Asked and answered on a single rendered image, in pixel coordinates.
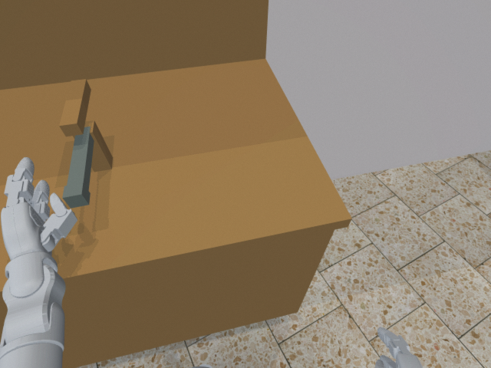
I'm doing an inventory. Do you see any left robot forearm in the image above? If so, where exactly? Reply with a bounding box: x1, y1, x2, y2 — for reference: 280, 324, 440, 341
0, 251, 66, 368

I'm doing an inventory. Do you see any tap lever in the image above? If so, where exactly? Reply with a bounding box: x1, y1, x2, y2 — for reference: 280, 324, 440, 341
62, 126, 94, 209

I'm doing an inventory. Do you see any robot right hand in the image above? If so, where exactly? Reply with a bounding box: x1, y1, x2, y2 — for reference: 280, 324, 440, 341
375, 327, 423, 368

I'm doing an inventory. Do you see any robot left hand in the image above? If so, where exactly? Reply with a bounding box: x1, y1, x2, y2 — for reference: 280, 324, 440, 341
1, 157, 77, 260

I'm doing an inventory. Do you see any counter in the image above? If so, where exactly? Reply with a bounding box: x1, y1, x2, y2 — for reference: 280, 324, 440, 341
0, 0, 352, 368

